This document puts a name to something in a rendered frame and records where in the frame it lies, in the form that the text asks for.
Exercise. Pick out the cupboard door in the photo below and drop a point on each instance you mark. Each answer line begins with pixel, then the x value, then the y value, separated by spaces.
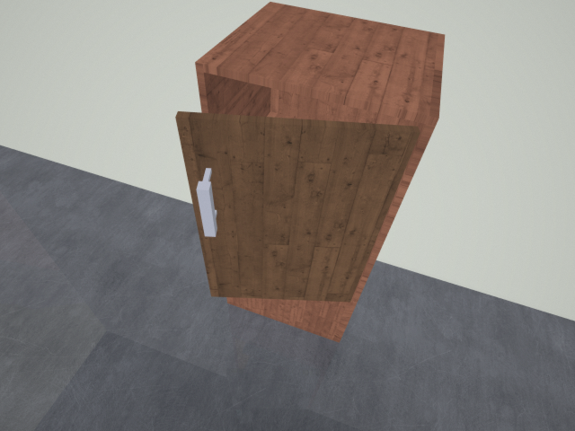
pixel 300 202

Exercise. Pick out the handle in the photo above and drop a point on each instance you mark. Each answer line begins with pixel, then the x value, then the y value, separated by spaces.
pixel 206 205

